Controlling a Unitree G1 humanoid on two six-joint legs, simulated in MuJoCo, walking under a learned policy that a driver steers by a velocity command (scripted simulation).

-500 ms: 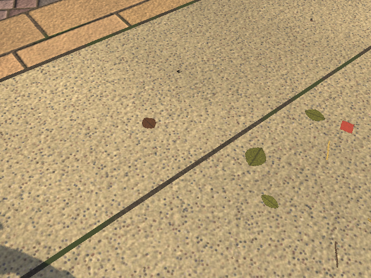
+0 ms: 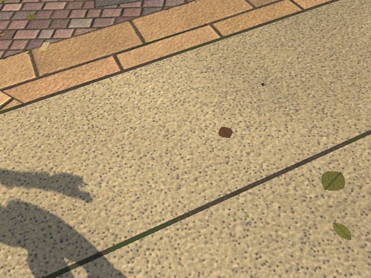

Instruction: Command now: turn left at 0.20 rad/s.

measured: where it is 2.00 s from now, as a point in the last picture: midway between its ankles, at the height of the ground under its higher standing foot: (211, 177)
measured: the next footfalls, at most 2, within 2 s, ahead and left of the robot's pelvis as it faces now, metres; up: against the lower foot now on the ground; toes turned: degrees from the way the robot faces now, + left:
left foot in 0.14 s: +0.02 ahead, +0.15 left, +0.00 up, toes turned -3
right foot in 0.44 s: +0.13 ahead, -0.11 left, +0.00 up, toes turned +0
